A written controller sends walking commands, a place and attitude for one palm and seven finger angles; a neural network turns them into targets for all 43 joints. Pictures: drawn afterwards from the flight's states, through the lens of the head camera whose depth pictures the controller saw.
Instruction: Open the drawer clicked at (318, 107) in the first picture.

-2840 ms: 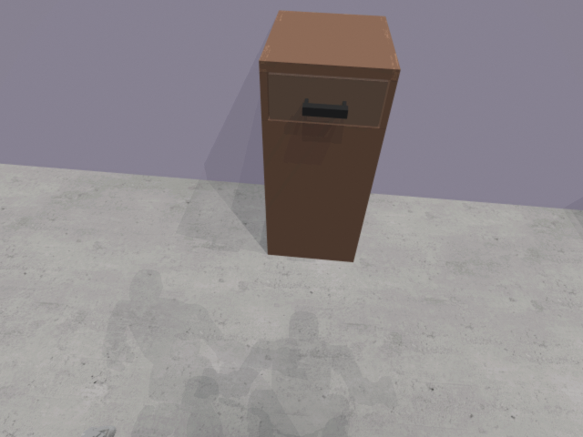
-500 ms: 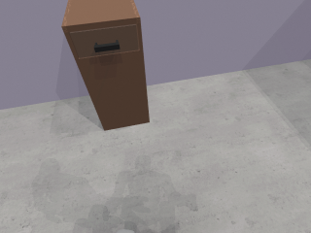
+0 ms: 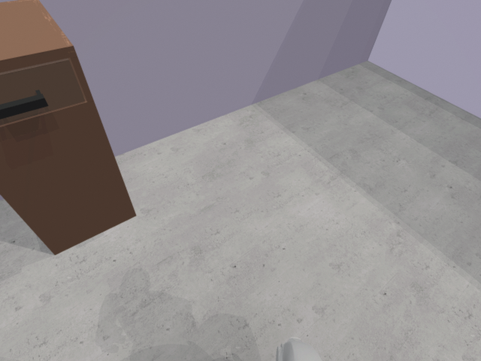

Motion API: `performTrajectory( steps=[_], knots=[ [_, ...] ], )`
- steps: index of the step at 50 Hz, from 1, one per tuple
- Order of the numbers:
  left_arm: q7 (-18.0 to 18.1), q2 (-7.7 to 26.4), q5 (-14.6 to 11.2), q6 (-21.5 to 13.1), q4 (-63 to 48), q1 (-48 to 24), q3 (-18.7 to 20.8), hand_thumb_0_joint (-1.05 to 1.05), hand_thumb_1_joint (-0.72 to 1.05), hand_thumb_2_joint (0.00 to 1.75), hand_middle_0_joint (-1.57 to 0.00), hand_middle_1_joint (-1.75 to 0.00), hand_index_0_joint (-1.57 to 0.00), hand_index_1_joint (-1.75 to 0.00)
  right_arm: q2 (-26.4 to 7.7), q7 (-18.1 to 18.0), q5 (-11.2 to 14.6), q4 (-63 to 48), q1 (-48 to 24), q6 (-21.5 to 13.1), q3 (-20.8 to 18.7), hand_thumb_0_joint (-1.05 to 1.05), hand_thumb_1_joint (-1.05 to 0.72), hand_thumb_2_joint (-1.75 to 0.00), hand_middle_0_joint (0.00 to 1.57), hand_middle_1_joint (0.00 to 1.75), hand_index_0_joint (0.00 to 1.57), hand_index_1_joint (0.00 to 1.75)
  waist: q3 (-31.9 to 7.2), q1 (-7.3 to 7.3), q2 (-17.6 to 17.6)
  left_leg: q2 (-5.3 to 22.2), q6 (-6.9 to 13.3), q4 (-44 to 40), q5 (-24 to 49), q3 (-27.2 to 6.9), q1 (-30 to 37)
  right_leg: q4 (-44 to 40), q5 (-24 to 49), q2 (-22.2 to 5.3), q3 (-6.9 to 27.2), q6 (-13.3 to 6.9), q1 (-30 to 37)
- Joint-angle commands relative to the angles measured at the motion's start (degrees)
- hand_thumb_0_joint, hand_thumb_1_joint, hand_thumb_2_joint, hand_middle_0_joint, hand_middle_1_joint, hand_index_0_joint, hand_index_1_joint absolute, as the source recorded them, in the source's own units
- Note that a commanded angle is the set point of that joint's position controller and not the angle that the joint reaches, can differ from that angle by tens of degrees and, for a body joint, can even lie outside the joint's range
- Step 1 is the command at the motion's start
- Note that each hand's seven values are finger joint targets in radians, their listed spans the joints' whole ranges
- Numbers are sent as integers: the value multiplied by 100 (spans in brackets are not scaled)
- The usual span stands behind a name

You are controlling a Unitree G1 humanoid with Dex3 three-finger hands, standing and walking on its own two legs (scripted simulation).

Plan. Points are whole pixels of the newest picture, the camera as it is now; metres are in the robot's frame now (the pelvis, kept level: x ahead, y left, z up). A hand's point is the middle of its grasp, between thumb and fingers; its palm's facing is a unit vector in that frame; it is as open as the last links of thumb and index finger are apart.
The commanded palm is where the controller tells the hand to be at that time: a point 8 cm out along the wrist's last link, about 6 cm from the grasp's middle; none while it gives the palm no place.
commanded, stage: walk to a spot facing it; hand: left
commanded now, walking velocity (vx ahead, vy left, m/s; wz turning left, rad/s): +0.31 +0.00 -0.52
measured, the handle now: (18, 102) +0.73 +0.65 -0.02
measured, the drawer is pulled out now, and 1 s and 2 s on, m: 0.00 0.00 0.00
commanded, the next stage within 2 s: turn to face it in 0.24 s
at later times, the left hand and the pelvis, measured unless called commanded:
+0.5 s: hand (188, 311) +0.25 +0.11 -0.17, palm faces -0.05 -0.98 -0.18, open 7.3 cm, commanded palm none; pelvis +0.17 -0.06 +0.00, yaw -4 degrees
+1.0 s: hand (165, 302) +0.27 +0.16 -0.17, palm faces +0.23 -0.94 -0.24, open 7.4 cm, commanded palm none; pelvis +0.22 -0.06 +0.00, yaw +10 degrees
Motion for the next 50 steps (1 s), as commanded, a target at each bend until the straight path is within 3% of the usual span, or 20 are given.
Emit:
performTrajectory(
  steps=[1,3,5,6,7,8,11,14,17,25,27,28,29,30,31,33,36,38,44,50],
  knots=[
    [-22,-110,-57,-354,-818,-1391,-136,0,90,90,-20,-30,-20,-30,-1036,-39,-67,-57,423,-91,-250,0,-90,-90,20,30,20,30,893,-318,1212,1428,849,-531,2059,-409,-64,-1392,-286,156,-511,-182,-164],
    [21,42,-57,-417,-683,-984,-105,0,90,90,-20,-30,-20,-30,-1148,-14,-51,-54,344,-79,-300,0,-90,-90,20,30,20,30,530,-97,1104,1447,741,246,3510,-163,-151,-1808,-586,462,-733,-385,865],
    [92,434,-33,-554,-166,602,36,0,90,90,-20,-30,-20,-30,-1184,17,21,-104,131,-65,-293,0,-90,-90,20,30,20,30,-472,687,557,1128,329,2378,3953,297,-961,-2519,-22,715,-763,-621,3391],
    [189,1159,-29,-637,38,1375,221,0,90,90,-20,-30,-20,-30,-794,107,118,-173,396,-52,-211,0,-90,-90,20,30,20,30,-1370,934,-869,598,32,4163,846,370,-2684,-2935,-525,-805,1142,-1042,5235],
    [288,1672,-162,-616,132,1723,325,0,90,90,-20,-30,-20,-30,-559,77,157,-489,75,-64,-144,0,-90,-90,20,30,20,30,-1862,946,-1546,-44,-70,5769,-1430,-376,-3795,-3692,71,-2024,3667,-1515,5577],
    [372,1511,-208,-561,77,1492,311,0,90,90,-20,-30,-20,-30,-741,38,145,-590,-540,-34,-208,0,-90,-90,20,30,20,30,-1287,957,-475,179,100,6036,-1067,-1101,-3945,-3930,77,-1944,3316,-1619,4952],
    [416,759,-159,-616,-102,175,24,0,90,90,-20,-30,-20,-30,-524,55,34,-230,-418,71,-208,0,-90,-90,20,30,20,30,-191,270,-119,585,83,5575,34,-1197,-3381,-4284,-477,-1392,1905,-1294,2600],
    [467,337,-98,-711,23,-133,-106,0,90,90,-20,-30,-20,-30,-229,74,-38,129,241,241,-179,0,-90,-90,20,30,20,30,-57,-182,-327,498,11,4723,348,-1031,-2854,-4329,440,-884,759,-1115,1881],
    [470,158,-110,-740,182,44,-173,0,90,90,-20,-30,-20,-30,-167,101,-28,128,40,299,-178,0,-90,-90,20,30,20,30,131,-170,-442,374,-43,4072,664,-952,-2885,-4508,428,-735,537,-1101,1815],
    [578,243,-83,-704,336,312,-155,0,90,90,-20,-30,-20,-30,-64,149,56,-157,-889,243,-140,0,-90,-90,20,30,20,30,294,114,-437,76,49,2051,626,-871,-2596,-3900,1920,-1118,8,-1017,2699],
    [603,301,-105,-621,334,311,-112,0,90,90,-20,-30,-20,-30,-190,143,39,-124,-741,259,-147,0,-90,-90,20,30,20,30,219,40,-356,-26,86,1486,922,-799,-2136,-3341,1996,-1048,-230,-831,2783],
    [613,291,-108,-578,324,315,-96,0,90,90,-20,-30,-20,-30,-358,148,27,-46,-403,251,-192,0,-90,-90,20,30,20,30,13,-111,88,-42,142,1019,1530,-920,-1563,-2574,1817,-921,-421,-645,2674],
    [592,139,-159,-530,258,519,-86,0,90,90,-20,-30,-20,-30,-739,123,-18,-41,-92,225,-273,0,-90,-90,20,30,20,30,-301,-176,1134,551,488,591,2938,-1820,-854,-1445,800,-423,-754,-304,2068],
    [565,-82,-228,-499,116,654,-131,0,90,90,-20,-30,-20,-30,-1209,90,-23,-66,87,236,-344,0,-90,-90,20,30,20,30,-388,-158,2391,1754,1254,120,4734,-3363,-298,-41,-2268,328,-909,59,941],
    [596,59,-160,-447,8,420,-132,0,90,90,-20,-30,-20,-30,-1259,58,5,-57,27,319,-336,0,-90,-90,20,30,20,30,-437,-195,1781,1912,1599,-98,3656,-3489,-634,729,-2761,310,-263,-7,923],
    [548,83,-95,-395,1,13,-67,0,90,90,-20,-30,-20,-30,-977,-3,15,-225,-475,313,-307,0,-90,-90,20,30,20,30,-45,-108,1223,1402,1360,-391,2125,-3413,-1149,1219,-1832,42,44,7,389],
    [503,41,-97,-350,55,169,-28,0,90,90,-20,-30,-20,-30,-929,-10,28,-387,-971,275,-292,0,-90,-90,20,30,20,30,-234,58,804,920,1102,-447,1757,-2656,-1400,987,-1046,21,158,87,671],
    [503,52,-102,-304,73,242,-12,0,90,90,-20,-30,-20,-30,-963,-6,44,-448,-1030,274,-330,0,-90,-90,20,30,20,30,-461,66,626,781,1099,-482,1577,-2638,-1301,745,-893,49,148,134,743],
    [538,52,-112,-241,-193,-74,17,0,90,90,-20,-30,-20,-30,-1108,36,19,-474,-998,367,-454,0,-90,-90,20,30,20,30,-366,-70,861,733,1211,-479,998,-3062,-1289,-194,-1101,133,146,229,761],
    [571,89,-159,-273,-374,-42,-8,0,90,90,-20,-30,-20,-30,-1268,57,-6,-577,-1138,446,-575,0,-90,-90,20,30,20,30,-467,-44,1163,569,1196,-131,1684,-3499,-1387,-1434,-1255,431,139,146,1486]
  ],
)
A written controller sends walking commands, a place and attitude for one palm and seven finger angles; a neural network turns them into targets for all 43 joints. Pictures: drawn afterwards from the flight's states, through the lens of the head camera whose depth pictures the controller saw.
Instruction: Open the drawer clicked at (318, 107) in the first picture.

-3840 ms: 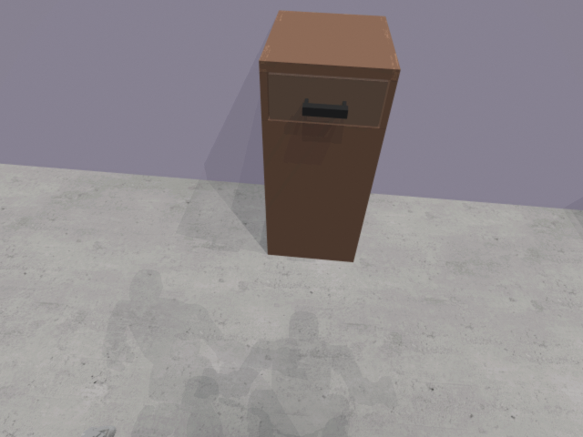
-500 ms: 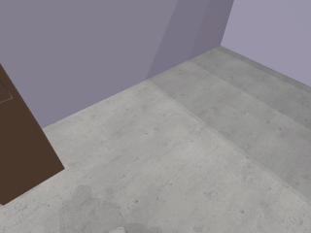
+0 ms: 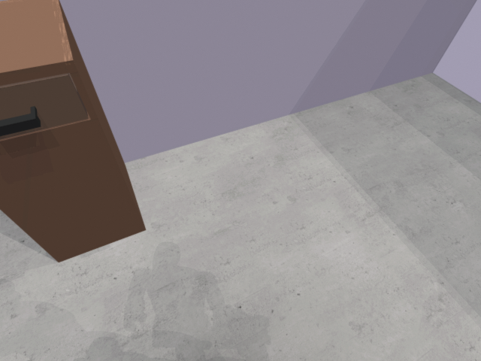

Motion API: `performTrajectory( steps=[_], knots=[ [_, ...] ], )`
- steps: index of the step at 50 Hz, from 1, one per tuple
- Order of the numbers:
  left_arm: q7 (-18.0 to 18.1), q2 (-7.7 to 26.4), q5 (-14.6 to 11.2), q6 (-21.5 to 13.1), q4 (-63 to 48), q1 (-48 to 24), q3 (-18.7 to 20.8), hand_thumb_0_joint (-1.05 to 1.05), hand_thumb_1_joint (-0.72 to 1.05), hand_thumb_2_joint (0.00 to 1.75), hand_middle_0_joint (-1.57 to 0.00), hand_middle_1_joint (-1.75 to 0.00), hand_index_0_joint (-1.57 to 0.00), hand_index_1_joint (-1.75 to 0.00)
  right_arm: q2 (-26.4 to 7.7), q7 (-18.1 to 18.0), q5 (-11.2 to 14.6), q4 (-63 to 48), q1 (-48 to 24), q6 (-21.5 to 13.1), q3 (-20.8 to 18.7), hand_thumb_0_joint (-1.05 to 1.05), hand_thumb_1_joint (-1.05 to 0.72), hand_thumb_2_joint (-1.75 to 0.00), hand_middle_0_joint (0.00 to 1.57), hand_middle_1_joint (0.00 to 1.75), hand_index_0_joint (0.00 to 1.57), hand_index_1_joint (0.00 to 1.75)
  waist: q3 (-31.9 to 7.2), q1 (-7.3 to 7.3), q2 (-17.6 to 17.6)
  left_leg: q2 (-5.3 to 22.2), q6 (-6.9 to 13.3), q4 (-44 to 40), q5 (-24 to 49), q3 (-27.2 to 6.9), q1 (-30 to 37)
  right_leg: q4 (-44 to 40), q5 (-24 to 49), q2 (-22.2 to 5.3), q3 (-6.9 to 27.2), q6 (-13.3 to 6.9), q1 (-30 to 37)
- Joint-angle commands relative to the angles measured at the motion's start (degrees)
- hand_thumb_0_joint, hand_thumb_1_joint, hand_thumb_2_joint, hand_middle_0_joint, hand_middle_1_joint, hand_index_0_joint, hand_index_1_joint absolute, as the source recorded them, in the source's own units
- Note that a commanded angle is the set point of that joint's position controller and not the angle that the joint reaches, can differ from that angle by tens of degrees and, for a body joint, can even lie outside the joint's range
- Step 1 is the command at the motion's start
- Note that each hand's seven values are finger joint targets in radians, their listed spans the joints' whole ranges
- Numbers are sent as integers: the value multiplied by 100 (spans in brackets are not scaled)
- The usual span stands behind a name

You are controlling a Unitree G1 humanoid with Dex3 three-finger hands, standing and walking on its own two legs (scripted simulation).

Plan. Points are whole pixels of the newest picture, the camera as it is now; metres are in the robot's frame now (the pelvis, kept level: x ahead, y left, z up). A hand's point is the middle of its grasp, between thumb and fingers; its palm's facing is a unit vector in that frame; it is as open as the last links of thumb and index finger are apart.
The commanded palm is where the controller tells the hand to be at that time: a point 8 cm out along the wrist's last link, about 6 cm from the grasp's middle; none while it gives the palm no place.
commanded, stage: turn to face it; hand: left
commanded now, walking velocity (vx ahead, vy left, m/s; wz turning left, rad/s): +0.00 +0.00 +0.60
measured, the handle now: (9, 120) +0.63 +0.60 -0.02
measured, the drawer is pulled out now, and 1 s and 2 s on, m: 0.00 0.00 0.00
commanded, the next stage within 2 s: take the last steps up to it in 0.72 s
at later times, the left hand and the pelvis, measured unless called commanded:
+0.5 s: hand out of the picture -0.04 +0.19 -0.19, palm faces +0.36 -0.91 -0.21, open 7.4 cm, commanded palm none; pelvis -0.01 -0.01 -0.02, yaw +19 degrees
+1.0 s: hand out of the picture -0.04 +0.19 -0.16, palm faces +0.45 -0.86 -0.25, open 7.4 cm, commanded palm none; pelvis -0.01 -0.01 -0.01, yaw +25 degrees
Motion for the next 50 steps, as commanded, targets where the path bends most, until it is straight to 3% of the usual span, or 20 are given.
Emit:
performTrajectory(
  steps=[1,3,4,5,6,8,11,18,22,23,24,25,26,32,43,46,47,48,49,50],
  knots=[
    [60,321,-45,-168,-442,338,44,0,90,90,-20,-30,-20,-30,-1269,-70,-23,-425,2,-41,-365,0,-90,-90,20,30,20,30,-616,68,933,1334,592,-674,465,-1911,552,-970,84,229,-89,-46,500],
    [80,464,-42,-231,-403,672,73,0,90,90,-20,-30,-20,-30,-1203,-39,26,-528,-232,-20,-380,0,-90,-90,20,30,20,30,-671,291,728,993,268,-261,247,-1737,-61,-2347,913,184,-103,-94,1512],
    [117,792,13,-273,-418,822,145,0,90,90,-20,-30,-20,-30,-932,-5,70,-591,-202,-5,-351,0,-90,-90,20,30,20,30,-720,362,-60,554,-86,468,-622,-1299,-937,-3123,661,-616,594,-324,2322],
    [142,1359,99,-290,-516,738,241,0,90,90,-20,-30,-20,-30,-534,1,71,-770,-183,-13,-292,0,-90,-90,20,30,20,30,-474,393,-1866,-266,-583,1916,-2087,-29,-1980,-3671,422,-2237,2217,-929,2457],
    [151,1376,50,-257,-658,475,175,0,90,90,-20,-30,-20,-30,-870,8,-26,-801,-324,-10,-353,0,-90,-90,20,30,20,30,-267,344,-1478,27,-537,3013,-2398,-133,-1749,-3634,732,-2601,2107,-1187,1505],
    [154,966,41,-295,-811,-196,118,0,90,90,-20,-30,-20,-30,-785,79,-33,-675,-162,97,-376,0,-90,-90,20,30,20,30,7,-34,-1149,222,-560,3958,-1804,-142,-1576,-3495,982,-1959,1289,-1025,914],
    [106,706,47,-372,-754,-99,-18,0,90,90,-20,-30,-20,-30,-722,136,-14,-565,-121,99,-303,0,-90,-90,20,30,20,30,202,-44,-972,388,-727,4090,-1379,205,-1609,-2926,2822,-1521,106,-960,1320],
    [78,1055,105,-301,-488,639,63,0,90,90,-20,-30,-20,-30,-577,155,35,-790,-819,98,-148,0,-90,-90,20,30,20,30,37,388,-1308,394,-720,2327,-1652,773,-831,-2508,3718,-1676,-348,-989,1738],
    [62,1185,83,-256,-483,513,126,0,90,90,-20,-30,-20,-30,-688,114,45,-713,-431,8,-116,0,-90,-90,20,30,20,30,-312,207,-1338,276,-577,839,-1072,980,223,-1833,3793,-1618,-609,-780,1657],
    [51,1129,38,-245,-462,493,115,0,90,90,-20,-30,-20,-30,-860,111,34,-634,-130,-34,-158,0,-90,-90,20,30,20,30,-519,37,-866,310,-520,39,-358,881,943,-1209,3606,-1506,-795,-553,1380],
    [30,919,-15,-228,-566,565,87,0,90,90,-20,-30,-20,-30,-1353,79,-9,-566,287,-111,-278,0,-90,-90,20,30,20,30,-998,-179,322,1228,-141,-315,1127,-219,2124,-30,2349,-1065,-1067,-197,387],
    [7,476,-39,-224,-787,375,-52,0,90,90,-20,-30,-20,-30,-1922,23,27,-484,716,-144,-403,0,-90,-90,20,30,20,30,-1171,-378,1835,2631,646,-428,3862,-1958,2669,1187,-1314,-339,-876,132,-931],
    [62,562,-6,-147,-777,214,-53,0,90,90,-20,-30,-20,-30,-1919,-11,54,-370,806,-86,-379,0,-90,-90,20,30,20,30,-1192,-379,1289,2755,961,-309,3924,-1485,2324,1655,-1454,-434,-273,3,-776],
    [-31,493,14,-62,-278,373,-19,0,90,90,-20,-30,-20,-30,-1136,-126,16,-541,-323,-145,-108,0,-90,-90,20,30,20,30,-286,90,852,1563,499,-837,1473,-565,938,1523,107,-327,-185,16,-412],
    [9,246,7,-138,-241,280,-122,0,90,90,-20,-30,-20,-30,-1018,-116,-38,-241,55,-106,-115,0,-90,-90,20,30,20,30,-441,-5,786,1555,665,-1035,-124,-1325,994,-704,-158,53,-237,-108,448],
    [-31,229,39,-261,31,971,-125,0,90,90,-20,-30,-20,-30,-894,-93,-5,-184,-63,-105,-106,0,-90,-90,20,30,20,30,-400,346,494,1136,317,-683,-1930,-1090,-68,-2366,578,120,-374,-187,1973],
    [-14,513,112,-324,113,1288,-54,0,90,90,-20,-30,-20,-30,-608,-68,32,-198,-31,-108,-69,0,-90,-90,20,30,20,30,-294,489,-381,596,-2,320,-2386,-559,-989,-3082,-138,-512,374,-382,2661],
    [36,1077,178,-356,100,1489,57,0,90,90,-20,-30,-20,-30,-246,-27,73,-390,-102,-136,13,0,-90,-90,20,30,20,30,-19,612,-2102,-102,-340,1892,-2452,295,-2165,-4081,-1643,-1985,2450,-939,2841],
    [73,1075,73,-361,52,1481,23,0,90,90,-20,-30,-20,-30,-706,23,-64,-487,-495,-122,-93,0,-90,-90,20,30,20,30,504,680,-1361,264,-321,2690,-2245,-5,-2196,-4466,-2170,-2421,2727,-1177,1831],
    [84,869,70,-440,7,1118,8,0,90,90,-20,-30,-20,-30,-701,79,-89,-402,-332,-112,-139,0,-90,-90,20,30,20,30,692,398,-1123,397,-307,3065,-1654,-130,-2160,-4523,-2000,-2175,2398,-1106,1488]
  ],
)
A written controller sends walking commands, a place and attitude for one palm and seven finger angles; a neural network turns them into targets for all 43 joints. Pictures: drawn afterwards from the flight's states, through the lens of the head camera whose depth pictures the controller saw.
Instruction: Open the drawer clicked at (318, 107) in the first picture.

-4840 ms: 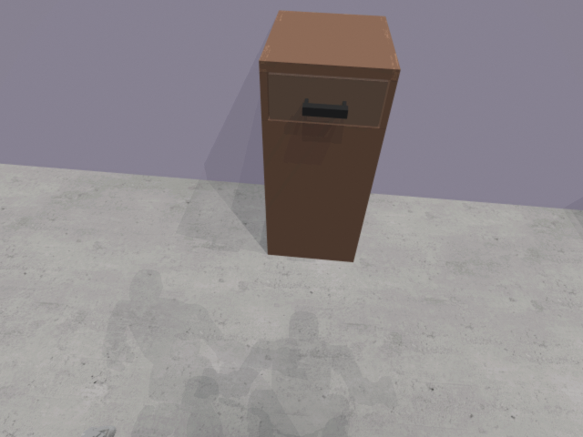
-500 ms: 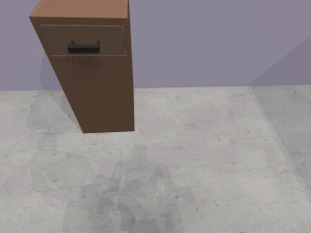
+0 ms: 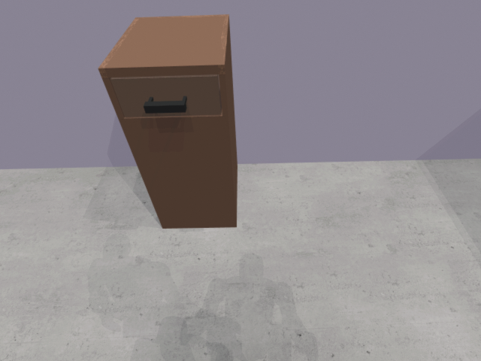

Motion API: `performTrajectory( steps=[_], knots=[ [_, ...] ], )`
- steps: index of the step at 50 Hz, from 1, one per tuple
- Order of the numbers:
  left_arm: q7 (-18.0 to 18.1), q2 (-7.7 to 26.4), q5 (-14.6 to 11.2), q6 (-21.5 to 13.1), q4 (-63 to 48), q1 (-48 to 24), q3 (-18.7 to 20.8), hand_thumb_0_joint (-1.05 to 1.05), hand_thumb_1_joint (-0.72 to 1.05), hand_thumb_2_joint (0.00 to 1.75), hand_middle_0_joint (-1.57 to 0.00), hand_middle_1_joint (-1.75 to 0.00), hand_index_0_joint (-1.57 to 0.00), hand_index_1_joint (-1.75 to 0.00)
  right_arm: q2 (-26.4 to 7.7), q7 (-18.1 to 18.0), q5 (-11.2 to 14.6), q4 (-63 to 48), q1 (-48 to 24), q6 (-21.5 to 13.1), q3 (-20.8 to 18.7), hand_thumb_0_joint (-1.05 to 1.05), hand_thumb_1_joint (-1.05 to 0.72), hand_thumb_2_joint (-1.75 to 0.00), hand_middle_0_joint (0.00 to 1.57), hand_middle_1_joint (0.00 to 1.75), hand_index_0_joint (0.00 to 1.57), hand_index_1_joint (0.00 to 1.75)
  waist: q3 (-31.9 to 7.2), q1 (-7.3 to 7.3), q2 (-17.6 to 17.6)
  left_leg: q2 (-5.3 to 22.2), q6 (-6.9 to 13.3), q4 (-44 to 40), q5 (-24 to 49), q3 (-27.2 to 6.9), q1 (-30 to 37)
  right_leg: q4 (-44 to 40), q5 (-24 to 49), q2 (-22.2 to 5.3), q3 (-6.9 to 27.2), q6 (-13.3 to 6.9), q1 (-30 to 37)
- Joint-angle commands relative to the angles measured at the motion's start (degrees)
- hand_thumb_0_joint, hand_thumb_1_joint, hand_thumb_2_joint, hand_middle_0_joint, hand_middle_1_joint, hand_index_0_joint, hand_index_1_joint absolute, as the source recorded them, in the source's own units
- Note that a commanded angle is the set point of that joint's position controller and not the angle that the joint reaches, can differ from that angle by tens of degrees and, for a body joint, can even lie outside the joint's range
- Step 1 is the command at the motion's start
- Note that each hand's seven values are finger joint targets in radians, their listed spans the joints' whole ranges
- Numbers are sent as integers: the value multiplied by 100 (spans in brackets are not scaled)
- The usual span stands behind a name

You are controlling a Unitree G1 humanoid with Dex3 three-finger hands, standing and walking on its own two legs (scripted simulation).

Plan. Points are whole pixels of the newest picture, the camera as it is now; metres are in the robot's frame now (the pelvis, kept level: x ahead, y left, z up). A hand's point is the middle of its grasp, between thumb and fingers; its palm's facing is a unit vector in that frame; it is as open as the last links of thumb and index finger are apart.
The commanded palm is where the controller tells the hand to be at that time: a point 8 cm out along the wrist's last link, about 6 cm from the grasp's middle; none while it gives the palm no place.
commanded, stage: take the last steps up to it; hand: left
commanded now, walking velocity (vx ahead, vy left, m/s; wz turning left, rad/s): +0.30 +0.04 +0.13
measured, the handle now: (166, 103) +0.84 +0.29 -0.02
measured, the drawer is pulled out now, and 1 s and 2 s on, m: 0.00 0.00 0.00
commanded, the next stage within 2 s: come to a stop and stand still in 0.88 s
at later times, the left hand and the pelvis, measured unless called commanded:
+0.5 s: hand out of the picture -0.01 +0.21 -0.18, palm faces +0.19 -0.97 -0.12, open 7.4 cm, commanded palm none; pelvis +0.13 +0.08 -0.01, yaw +4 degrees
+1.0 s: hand (155, 251) +0.40 +0.25 -0.16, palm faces -0.02 -0.98 -0.19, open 7.4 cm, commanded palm none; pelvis +0.30 +0.07 -0.01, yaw +0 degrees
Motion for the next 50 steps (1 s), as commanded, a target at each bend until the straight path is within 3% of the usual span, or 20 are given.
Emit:
performTrajectory(
  steps=[1,3,5,12,17,18,19,20,21,22,23,25,26,29,34,40,45,48,49,50],
  knots=[
    [138,1010,-33,-278,-51,643,249,0,90,90,-20,-30,-20,-30,-618,97,-107,-538,-490,-183,-210,0,-90,-90,20,30,20,30,1039,194,-1255,449,-90,2075,121,-295,-2054,-2728,-1901,-2026,2418,-497,163],
    [105,655,-49,-364,26,621,132,0,90,90,-20,-30,-20,-30,-482,144,-89,-284,-133,-197,-212,0,-90,-90,20,30,20,30,1048,11,-870,550,-156,2304,692,-119,-1868,-2437,-606,-1588,1310,-347,252],
    [101,520,-51,-433,154,885,87,0,90,90,-20,-30,-20,-30,-327,146,-70,-215,-51,-205,-182,0,-90,-90,20,30,20,30,977,39,-887,573,-239,2320,1046,25,-1885,-2340,296,-1404,779,-293,490],
    [119,475,2,-528,631,1615,71,0,90,90,-20,-30,-20,-30,-187,180,-35,-387,-716,-262,-128,0,-90,-90,20,30,20,30,1048,257,-1021,821,-233,1380,1180,348,-2060,-2284,1193,-1556,527,-572,947],
    [135,605,39,-469,835,1717,114,0,90,90,-20,-30,-20,-30,-39,214,-6,-439,-979,-409,-29,0,-90,-90,20,30,20,30,873,321,-1188,637,-9,50,726,745,-994,-1751,2173,-1555,220,-569,916],
    [127,660,43,-450,860,1671,137,0,90,90,-20,-30,-20,-30,-86,195,-6,-380,-775,-443,-50,0,-90,-90,20,30,20,30,793,218,-1165,540,68,-150,604,852,-506,-1487,2279,-1549,163,-572,758],
    [122,674,23,-441,860,1535,155,0,90,90,-20,-30,-20,-30,-170,147,-30,-211,-239,-484,-70,0,-90,-90,20,30,20,30,596,-66,-1051,382,121,-513,748,924,342,-871,2593,-1417,-18,-496,452],
    [110,596,-4,-431,864,1489,149,0,90,90,-20,-30,-20,-30,-402,85,-61,83,668,-539,-126,0,-90,-90,20,30,20,30,42,-437,-586,353,171,-968,976,809,1523,356,2740,-1127,-269,-359,184],
    [69,290,-71,-414,826,1842,115,0,90,90,-20,-30,-20,-30,-1084,-8,-125,278,1454,-597,-273,0,-90,-90,20,30,20,30,-809,-618,864,1651,478,-1225,1071,-704,3032,1989,972,-525,-584,-84,-924],
    [35,123,-98,-399,642,1719,48,0,90,90,-20,-30,-20,-30,-1492,-88,-30,408,1992,-591,-342,0,-90,-90,20,30,20,30,-1157,-707,1774,2647,824,-2048,1434,-2425,3542,3526,-1401,64,-316,33,-2048],
    [49,253,-106,-361,514,1340,80,0,90,90,-20,-30,-20,-30,-1487,-143,21,357,1751,-521,-335,0,-90,-90,20,30,20,30,-834,-651,1004,2843,969,-2285,1089,-2430,3143,4156,-1273,-236,233,-109,-2290],
    [-2,118,-79,-351,571,865,124,0,90,90,-20,-30,-20,-30,-836,-167,5,193,746,-593,-194,0,-90,-90,20,30,20,30,29,-365,333,2467,871,-2482,1005,-1497,1727,4440,-309,-591,345,-100,-2383],
    [-46,93,-36,-317,630,834,143,0,90,90,-20,-30,-20,-30,-551,-160,-4,116,484,-643,-100,0,-90,-90,20,30,20,30,378,-218,172,2249,763,-2588,1298,-992,1187,4234,37,-703,366,-60,-2163],
    [-63,-106,13,-184,723,1167,149,0,90,90,-20,-30,-20,-30,-199,-185,8,168,382,-763,-42,0,-90,-90,20,30,20,30,342,97,293,1949,712,-2722,2088,-164,809,3723,394,-673,285,74,-1784],
    [-103,48,22,-47,441,728,186,0,90,90,-20,-30,-20,-30,-267,-177,31,155,418,-769,-32,0,-90,-90,20,30,20,30,713,196,313,1900,835,-3107,1741,26,879,3079,1042,-714,349,216,-2339],
    [-119,156,-5,-52,31,-356,157,0,90,90,-20,-30,-20,-30,-409,-183,-30,293,859,-708,-69,0,-90,-90,20,30,20,30,896,-70,121,1941,924,-2857,2652,146,1547,1696,968,-629,88,204,-2424],
    [-114,107,-24,-120,-126,-757,130,0,90,90,-20,-30,-20,-30,-457,-191,-89,462,1100,-608,-88,0,-90,-90,20,30,20,30,857,-244,299,1962,826,-2334,2986,246,1599,721,565,-332,-205,16,-1668],
    [-92,299,-12,-225,184,166,182,0,90,90,-20,-30,-20,-30,-424,-183,-28,514,1048,-569,-57,0,-90,-90,20,30,20,30,272,174,-76,1608,528,-1054,3357,572,1254,-166,1048,40,-453,-131,28],
    [-53,565,14,-306,400,826,253,0,90,90,-20,-30,-20,-30,-307,-160,22,510,1022,-591,-33,0,-90,-90,20,30,20,30,-183,477,-427,1292,301,-3,2748,828,628,-328,1574,-471,198,-314,1128],
    [16,1083,12,-381,512,1328,375,0,90,90,-20,-30,-20,-30,49,-144,83,404,1321,-618,37,0,-90,-90,20,30,20,30,-856,483,-1651,505,-24,1490,155,1182,-553,-651,3236,-1941,2043,-907,2347]
  ],
)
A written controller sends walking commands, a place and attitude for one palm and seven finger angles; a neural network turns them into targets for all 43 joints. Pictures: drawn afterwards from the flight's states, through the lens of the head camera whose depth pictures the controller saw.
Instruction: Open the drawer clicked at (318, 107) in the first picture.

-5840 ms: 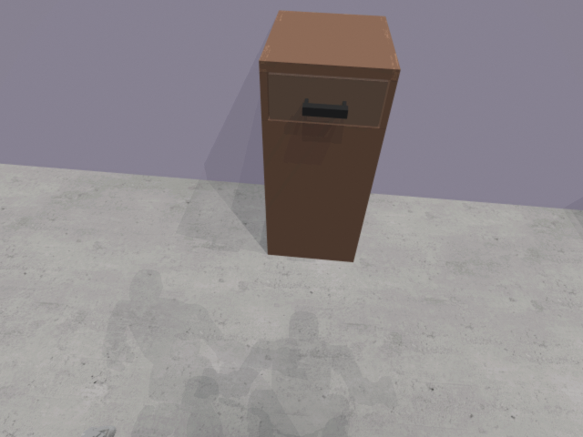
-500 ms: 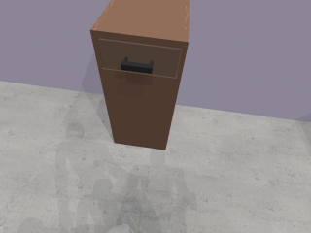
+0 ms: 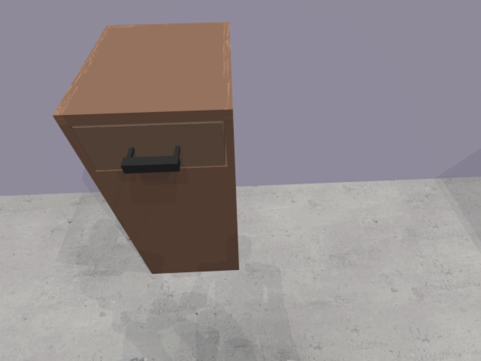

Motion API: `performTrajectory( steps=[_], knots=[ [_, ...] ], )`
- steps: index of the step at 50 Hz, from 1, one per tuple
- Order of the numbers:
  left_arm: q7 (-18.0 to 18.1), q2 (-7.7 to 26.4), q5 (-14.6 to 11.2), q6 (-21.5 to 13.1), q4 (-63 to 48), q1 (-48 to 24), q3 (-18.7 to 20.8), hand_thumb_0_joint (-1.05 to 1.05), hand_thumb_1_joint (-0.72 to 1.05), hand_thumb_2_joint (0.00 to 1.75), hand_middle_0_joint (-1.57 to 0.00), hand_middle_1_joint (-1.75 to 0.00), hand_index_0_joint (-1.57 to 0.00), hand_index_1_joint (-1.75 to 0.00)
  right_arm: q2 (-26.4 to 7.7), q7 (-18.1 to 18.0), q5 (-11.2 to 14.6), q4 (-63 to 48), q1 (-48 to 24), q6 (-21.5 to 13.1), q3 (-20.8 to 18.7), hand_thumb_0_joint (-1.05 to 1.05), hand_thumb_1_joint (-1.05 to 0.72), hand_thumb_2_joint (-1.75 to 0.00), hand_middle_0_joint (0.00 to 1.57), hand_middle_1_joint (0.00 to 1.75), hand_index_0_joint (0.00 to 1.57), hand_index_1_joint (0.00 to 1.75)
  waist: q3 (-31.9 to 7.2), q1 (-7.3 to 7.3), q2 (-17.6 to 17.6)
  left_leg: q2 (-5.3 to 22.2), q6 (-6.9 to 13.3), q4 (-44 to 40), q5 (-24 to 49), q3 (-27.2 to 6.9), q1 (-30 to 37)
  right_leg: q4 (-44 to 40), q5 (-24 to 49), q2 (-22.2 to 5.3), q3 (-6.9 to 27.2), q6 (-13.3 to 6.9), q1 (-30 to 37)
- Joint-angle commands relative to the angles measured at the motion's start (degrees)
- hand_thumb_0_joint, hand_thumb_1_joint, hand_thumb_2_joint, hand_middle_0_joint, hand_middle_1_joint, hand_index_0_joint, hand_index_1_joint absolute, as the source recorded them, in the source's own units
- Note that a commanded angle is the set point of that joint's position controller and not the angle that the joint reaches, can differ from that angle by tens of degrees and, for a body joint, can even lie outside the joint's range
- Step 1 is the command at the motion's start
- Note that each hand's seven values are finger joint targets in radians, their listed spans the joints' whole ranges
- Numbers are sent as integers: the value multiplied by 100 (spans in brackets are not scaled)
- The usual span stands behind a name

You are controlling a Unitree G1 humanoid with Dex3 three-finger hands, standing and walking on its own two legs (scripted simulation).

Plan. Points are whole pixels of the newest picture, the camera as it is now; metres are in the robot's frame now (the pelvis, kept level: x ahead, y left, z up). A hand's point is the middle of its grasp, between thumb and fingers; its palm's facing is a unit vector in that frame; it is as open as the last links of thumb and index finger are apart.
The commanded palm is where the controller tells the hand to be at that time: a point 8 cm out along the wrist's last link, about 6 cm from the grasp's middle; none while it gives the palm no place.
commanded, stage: come to a stop and stand still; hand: left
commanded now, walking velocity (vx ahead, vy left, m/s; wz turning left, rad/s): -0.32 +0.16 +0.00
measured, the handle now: (152, 157) +0.54 +0.21 -0.01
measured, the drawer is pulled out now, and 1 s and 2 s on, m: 0.00 0.00 0.00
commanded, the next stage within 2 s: none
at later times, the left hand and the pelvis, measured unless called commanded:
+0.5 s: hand out of the picture +0.07 +0.23 -0.17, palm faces +0.11 -0.97 -0.21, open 7.4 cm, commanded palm none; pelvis +0.02 +0.03 +0.00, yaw +1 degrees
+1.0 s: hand out of the picture +0.02 +0.15 -0.15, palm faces +0.03 -0.97 -0.24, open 7.3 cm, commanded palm none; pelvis +0.00 -0.03 +0.01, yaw +0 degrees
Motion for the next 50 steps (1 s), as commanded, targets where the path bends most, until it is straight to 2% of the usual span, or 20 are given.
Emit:
performTrajectory(
  steps=[1,2,4,7,16,20,21,22,23,24,26,30,37,38,41,42,44,45,46,50],
  knots=[
    [183,1252,-98,-233,299,2019,234,0,90,90,-20,-30,-20,-30,-592,-95,127,-400,118,-54,-52,0,-90,-90,20,30,20,30,-1327,787,-905,-107,98,3481,-1171,-629,-2321,-1186,3696,-2171,2518,-1247,2938],
    [236,1059,-92,-243,251,1441,182,0,90,90,-20,-30,-20,-30,-470,-119,139,-334,65,-2,-47,0,-90,-90,20,30,20,30,-1188,572,-710,88,72,3606,-934,-1068,-2172,-1140,4298,-1964,2093,-1242,2458],
    [323,779,-70,-155,63,669,89,0,90,90,-20,-30,-20,-30,-314,-142,150,-281,-148,142,-19,0,-90,-90,20,30,20,30,-652,364,-336,255,9,3356,-585,-1191,-1991,-1192,4441,-1760,1486,-1088,1465],
    [386,692,-6,-49,-55,431,122,0,90,90,-20,-30,-20,-30,-231,-136,145,-293,-203,384,-68,0,-90,-90,20,30,20,30,-478,264,-208,112,-97,2686,-387,-1084,-1781,-1234,4158,-1540,901,-943,943],
    [385,1042,45,139,-240,232,271,0,90,90,-20,-30,-20,-30,-591,-24,85,-836,-898,500,-217,0,-90,-90,20,30,20,30,-625,363,-1010,-85,-196,2107,-38,-1085,-1925,-1143,3236,-1477,939,-942,1071],
    [359,965,1,212,-244,179,246,0,90,90,-20,-30,-20,-30,-626,-25,76,-786,-546,360,-191,0,-90,-90,20,30,20,30,-757,114,-871,-79,-130,-41,1549,-911,-711,-559,1516,-986,772,-400,621],
    [331,750,-46,244,-260,374,183,0,90,90,-20,-30,-20,-30,-882,-34,51,-807,-546,290,-219,0,-90,-90,20,30,20,30,-776,152,13,385,-21,-516,2054,-1317,-308,-29,418,-588,555,-131,216],
    [307,407,-93,276,-300,620,106,0,90,90,-20,-30,-20,-30,-1325,-48,-4,-971,-763,234,-272,0,-90,-90,20,30,20,30,-592,263,1565,1599,396,-1121,2982,-2747,-637,672,-1410,51,156,223,-337],
    [326,489,-61,295,-297,539,84,0,90,90,-20,-30,-20,-30,-1432,-71,-4,-1123,-1062,263,-256,0,-90,-90,20,30,20,30,-417,255,1447,1941,796,-1384,2861,-2971,-1423,1444,-2116,156,560,224,-35],
    [300,495,-72,296,-281,579,107,0,90,90,-20,-30,-20,-30,-1412,-101,-39,-1224,-1407,246,-193,0,-90,-90,20,30,20,30,-180,378,1100,1929,1014,-1614,1876,-2802,-1936,1843,-1933,66,752,221,118],
    [238,633,-8,367,-36,684,174,0,90,90,-20,-30,-20,-30,-1218,-195,-43,-1149,-1658,228,-121,0,-90,-90,20,30,20,30,95,466,1323,1418,731,-1691,1418,-2397,-1838,2311,-1388,170,996,254,-156],
    [148,687,-15,318,122,901,182,0,90,90,-20,-30,-20,-30,-1229,-234,-4,-1043,-1341,207,-132,0,-90,-90,20,30,20,30,-283,338,674,1339,781,-1471,1991,-2019,-745,2462,-1064,199,923,386,-549],
    [134,413,-56,309,28,633,58,0,90,90,-20,-30,-20,-30,-1364,-232,-30,-736,-824,241,-238,0,-90,-90,20,30,20,30,-480,46,1027,1470,978,-1133,3057,-2031,-75,876,-1740,118,576,389,-96],
    [136,407,-66,283,59,604,38,0,90,90,-20,-30,-20,-30,-1344,-210,-22,-684,-797,244,-232,0,-90,-90,20,30,20,30,-478,18,1069,1383,943,-1114,3019,-2000,-169,554,-1734,169,520,360,125],
    [160,368,-86,202,324,1163,16,0,90,90,-20,-30,-20,-30,-1334,-167,25,-606,-918,250,-231,0,-90,-90,20,30,20,30,-635,305,930,1056,658,-742,2631,-1740,-691,-914,-394,255,300,298,1161],
    [188,486,-65,153,388,1265,22,0,90,90,-20,-30,-20,-30,-1169,-148,59,-561,-862,243,-208,0,-90,-90,20,30,20,30,-626,336,535,792,418,-501,2257,-1545,-1041,-1486,130,108,482,266,1608],
    [250,957,-61,74,412,1084,34,0,90,90,-20,-30,-20,-30,-631,-92,109,-619,-1005,248,-51,0,-90,-90,20,30,20,30,-279,275,-861,117,-22,-58,743,-894,-1687,-1918,271,-979,1551,-155,1446],
    [247,977,-66,67,370,924,2,0,90,90,-20,-30,-20,-30,-594,-62,68,-633,-1081,274,-18,0,-90,-90,20,30,20,30,-122,273,-789,109,-33,34,510,-919,-1496,-2038,-69,-1166,1556,-330,965],
    [264,870,-60,27,406,904,2,0,90,90,-20,-30,-20,-30,-596,-69,11,-589,-1167,314,-12,0,-90,-90,20,30,20,30,80,335,-1255,126,-21,242,518,-962,-1565,-2088,221,-962,1580,-388,840],
    [308,526,-121,3,484,813,-113,0,90,90,-20,-30,-20,-30,-544,-118,38,-201,-604,296,40,0,-90,-90,20,30,20,30,199,163,-717,236,-7,-63,1437,-1055,-1168,-1644,1058,-661,1064,-345,920]
  ],
)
